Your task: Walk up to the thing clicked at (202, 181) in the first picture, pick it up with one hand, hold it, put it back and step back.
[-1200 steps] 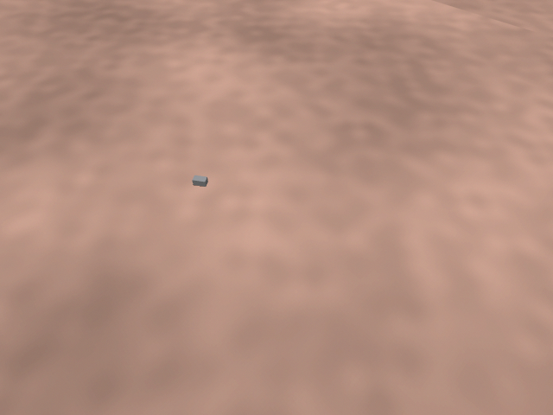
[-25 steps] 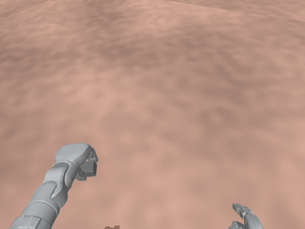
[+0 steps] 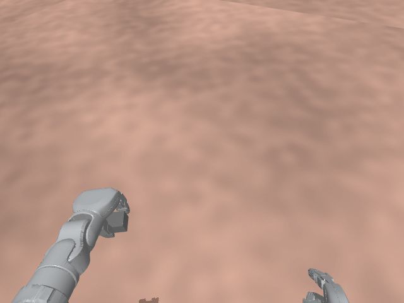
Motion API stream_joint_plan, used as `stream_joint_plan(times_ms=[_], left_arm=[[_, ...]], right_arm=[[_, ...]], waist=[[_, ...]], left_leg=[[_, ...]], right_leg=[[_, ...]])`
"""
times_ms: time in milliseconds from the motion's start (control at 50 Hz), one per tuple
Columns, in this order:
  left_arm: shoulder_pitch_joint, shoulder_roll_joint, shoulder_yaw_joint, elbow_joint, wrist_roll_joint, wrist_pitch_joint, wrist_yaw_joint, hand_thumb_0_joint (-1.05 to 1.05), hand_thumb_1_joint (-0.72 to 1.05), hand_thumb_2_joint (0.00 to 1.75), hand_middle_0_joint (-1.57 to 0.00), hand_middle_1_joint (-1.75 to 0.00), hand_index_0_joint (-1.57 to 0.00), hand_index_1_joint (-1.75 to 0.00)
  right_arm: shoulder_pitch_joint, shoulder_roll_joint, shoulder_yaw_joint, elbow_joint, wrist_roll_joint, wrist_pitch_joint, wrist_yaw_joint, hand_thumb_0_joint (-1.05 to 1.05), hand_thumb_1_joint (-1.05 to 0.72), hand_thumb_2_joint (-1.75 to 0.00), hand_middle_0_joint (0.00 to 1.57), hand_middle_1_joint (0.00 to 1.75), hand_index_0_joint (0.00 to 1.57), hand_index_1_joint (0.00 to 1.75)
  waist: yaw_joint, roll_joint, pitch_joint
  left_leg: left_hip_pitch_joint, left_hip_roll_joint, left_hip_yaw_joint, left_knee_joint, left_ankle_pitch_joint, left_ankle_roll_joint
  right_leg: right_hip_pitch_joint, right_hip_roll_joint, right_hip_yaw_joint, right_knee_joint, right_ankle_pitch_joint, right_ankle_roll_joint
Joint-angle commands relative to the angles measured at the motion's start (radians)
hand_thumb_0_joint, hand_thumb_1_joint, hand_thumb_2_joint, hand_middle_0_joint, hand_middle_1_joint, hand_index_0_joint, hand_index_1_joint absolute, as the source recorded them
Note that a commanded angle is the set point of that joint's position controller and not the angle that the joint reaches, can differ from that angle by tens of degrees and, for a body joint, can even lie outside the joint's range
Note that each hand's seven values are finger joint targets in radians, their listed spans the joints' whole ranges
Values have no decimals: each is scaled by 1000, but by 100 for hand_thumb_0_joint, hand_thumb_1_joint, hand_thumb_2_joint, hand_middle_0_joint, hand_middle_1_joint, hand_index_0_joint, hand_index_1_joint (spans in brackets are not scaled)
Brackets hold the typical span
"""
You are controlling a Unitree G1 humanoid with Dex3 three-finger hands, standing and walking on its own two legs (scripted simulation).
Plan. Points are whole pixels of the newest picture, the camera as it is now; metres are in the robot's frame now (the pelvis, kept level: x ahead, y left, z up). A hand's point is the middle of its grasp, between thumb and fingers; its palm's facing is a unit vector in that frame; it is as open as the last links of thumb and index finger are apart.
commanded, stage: hold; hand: left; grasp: from above
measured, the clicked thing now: (111, 222) +0.32 +0.22 -0.06
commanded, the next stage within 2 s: crouch in 0.16 s
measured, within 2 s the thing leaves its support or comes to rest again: neither
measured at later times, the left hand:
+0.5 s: hand (107, 230) +0.29 +0.23 -0.06, palm faces -0.45 -0.06 -0.89, open 6.6 cm
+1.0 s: hand (132, 245) +0.34 +0.24 -0.29, palm faces -0.41 +0.02 -0.91, open 6.6 cm
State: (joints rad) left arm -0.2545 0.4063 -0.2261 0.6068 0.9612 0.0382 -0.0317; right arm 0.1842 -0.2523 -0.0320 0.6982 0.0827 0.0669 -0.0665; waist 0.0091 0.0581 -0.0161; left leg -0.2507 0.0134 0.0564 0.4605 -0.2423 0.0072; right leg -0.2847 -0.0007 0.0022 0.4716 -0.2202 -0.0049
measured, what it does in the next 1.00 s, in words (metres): lowers itself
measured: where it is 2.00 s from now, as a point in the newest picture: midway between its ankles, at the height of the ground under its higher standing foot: outside the picture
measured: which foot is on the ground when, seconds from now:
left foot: down 0.00-1.00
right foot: down 0.00-1.00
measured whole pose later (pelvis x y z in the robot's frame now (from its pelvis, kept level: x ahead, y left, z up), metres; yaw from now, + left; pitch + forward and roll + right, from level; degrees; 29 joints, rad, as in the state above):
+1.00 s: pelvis -0.06 +0.01 -0.17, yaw +1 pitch +29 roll -2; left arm -0.68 0.41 -0.12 1.19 1.12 -0.01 0.36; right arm 0.24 -0.26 -0.08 0.73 -0.01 0.00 -0.02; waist -0.13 0.04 -0.19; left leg -1.44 0.02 0.01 1.50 -0.57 0.03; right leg -1.44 -0.01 -0.03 1.45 -0.52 0.01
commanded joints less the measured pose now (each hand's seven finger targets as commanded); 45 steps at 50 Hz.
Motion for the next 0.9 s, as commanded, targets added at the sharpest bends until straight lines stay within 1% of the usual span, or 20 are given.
stream_joint_plan(times_ms=[0, 120, 160, 220, 240, 260, 360, 380, 440, 460, 480, 520, 580, 620, 660, 700, 780, 800, 820, 880], left_arm=[[-248, 169, 85, -148, -4, -6, 21, 0, 81, 19, -120, -10, -121, -10], [-302, 208, 112, -210, 11, -24, 36, 0, 81, 18, -120, -8, -121, -8], [-285, 194, 114, -192, 21, -21, 51, 0, 81, 20, -122, -8, -122, -8], [-343, 234, 142, -215, 33, -21, 79, 0, 83, 23, -124, -9, -124, -10], [-356, 218, 132, -210, 33, -20, 82, 0, 87, 16, -122, -16, -125, -12], [-318, 201, 122, -180, 36, -15, 84, 0, 79, 11, -114, -11, -117, -8], [-234, 124, 57, -91, 25, -6, 84, 0, 82, 16, -122, -4, -122, -4], [-221, 135, 68, -81, 26, -9, 89, 0, 84, 16, -123, -4, -123, -4], [-257, 121, 55, -55, 31, -31, 116, 0, 85, 17, -127, 0, -125, 0], [-256, 132, 71, 2, 39, -35, 136, 0, 85, 16, -127, 0, -126, -1], [-258, 109, 59, 44, 47, -40, 155, 0, 86, 14, -127, 0, -126, 0], [-332, 157, 100, 64, 77, -51, 205, 0, 85, 12, -126, 0, -126, 0], [-424, 150, 97, 122, 120, -64, 276, 0, 83, 10, -123, -1, -123, -1], [-465, 114, 85, 222, 149, -74, 318, 0, 81, 10, -124, 0, -124, 0], [-528, 147, 104, 256, 174, -83, 357, 0, 80, 9, -123, 0, -123, 0], [-548, 112, 97, 327, 179, -79, 388, 0, 80, 9, -122, -1, -123, -1], [-651, 149, 117, 414, 191, -62, 429, 0, 83, 15, -125, -4, -125, -4], [-667, 161, 130, 425, 179, -58, 434, 0, 84, 14, -123, -6, -125, -5], [-666, 144, 121, 456, 174, -54, 435, 0, 84, 15, -123, -6, -124, -6], [-741, 193, 141, 423, 172, -53, 432, 0, 87, 14, -126, -5, -127, -4]], right_arm=[[-78, -122, -34, -147, -2, -38, -7, 0, -89, -90, 20, 30, 20, 30], [-68, -124, -34, -154, 1, -30, -8, 0, -89, -90, 20, 30, 20, 30], [-66, -120, -36, -151, -2, -29, -7, 0, -90, -90, 20, 30, 20, 30], [-63, -122, -38, -143, -5, -27, -6, 0, -90, -90, 20, 30, 20, 30], [-56, -124, -40, -141, -5, -27, -5, 0, -91, -91, 20, 30, 20, 30], [-56, -122, -40, -136, -5, -27, -4, 0, -87, -89, 20, 30, 20, 30], [-41, -129, -50, -132, -6, -22, 3, 0, -88, -90, 20, 30, 20, 30], [-43, -128, -50, -134, -6, -20, 3, 0, -88, -90, 20, 30, 20, 30], [-34, -129, -47, -134, -9, -16, 8, 0, -88, -90, 20, 30, 20, 30], [-32, -129, -43, -128, -13, -14, 8, 0, -88, -90, 20, 30, 20, 30], [-27, -132, -45, -128, -17, -13, 11, 0, -88, -90, 20, 30, 20, 30], [-14, -136, -49, -116, -28, -9, 16, 0, -88, -90, 20, 30, 20, 30], [24, -143, -62, -86, -45, -12, 28, 0, -88, -90, 20, 30, 20, 30], [54, -146, -70, -66, -59, -23, 36, 0, -88, -90, 20, 30, 20, 30], [77, -156, -78, -67, -67, -33, 43, 0, -89, -90, 20, 30, 20, 30], [96, -158, -83, -72, -74, -42, 49, 0, -89, -90, 20, 30, 20, 30], [115, -169, -87, -64, -81, -62, 46, 0, -89, -90, 20, 30, 20, 30], [119, -172, -90, -61, -85, -69, 45, 0, -89, -90, 20, 30, 20, 30], [121, -170, -91, -62, -87, -75, 42, 0, -89, -90, 20, 30, 20, 30], [134, -182, -97, -52, -96, -89, 38, 0, -88, -89, 20, 30, 20, 30]], waist=[[1, -71, -216], [8, -32, -253], [7, -39, -254], [7, -11, -281], [-4, -16, -286], [1, -35, -271], [-16, -97, -217], [-7, -93, -209], [-26, -109, -204], [-22, -110, -177], [-37, -115, -159], [-40, -90, -209], [-67, -54, -300], [-90, -65, -350], [-86, -32, -425], [-100, -13, -464], [-109, 23, -511], [-103, 30, -547], [-117, 23, -561], [-127, 57, -690]], left_leg=[[96, -27, -19, -48, 208, 16], [110, -26, -17, -44, 238, 12], [113, -28, -19, -40, 250, 12], [119, -32, -16, -34, 258, 12], [126, -30, -15, -34, 258, 12], [118, -28, -16, -34, 261, 13], [85, -24, -22, -28, 260, 15], [76, -26, -22, -26, 248, 15], [46, -31, -22, 1, 220, 15], [9, -30, -24, 20, 207, 13], [-20, -31, -26, 42, 188, 12], [-67, -35, -24, 101, 160, 8], [-166, -38, -19, 249, 178, 3], [-265, -33, -27, 375, 181, 2], [-370, -31, -25, 485, 159, 4], [-455, -28, -31, 557, 99, -1], [-653, -28, -55, 651, -74, -2], [-680, -24, -66, 679, -85, -4], [-728, -25, -70, 707, -118, -3], [-787, -23, -81, 820, -100, 0]], right_leg=[[78, 21, 7, -67, 169, -10], [88, 23, 8, -54, 191, -16], [91, 22, 5, -54, 205, -14], [102, 18, 9, -53, 220, -13], [96, 21, 10, -50, 220, -14], [99, 21, 6, -52, 222, -12], [69, 24, -3, -47, 220, -12], [62, 21, -4, -51, 208, -12], [27, 16, 0, -28, 189, -9], [-4, 18, -5, -12, 169, -11], [-41, 16, -5, 9, 155, -13], [-83, 14, -5, 60, 129, -13], [-204, 16, 1, 192, 158, -13], [-322, 19, -2, 305, 153, -16], [-424, 20, 1, 405, 128, -21], [-527, 22, -8, 486, 62, -27], [-687, 21, -13, 606, -71, -32], [-727, 21, -17, 646, -85, -35], [-759, 23, -21, 676, -108, -35], [-844, 23, -29, 788, -105, -38]])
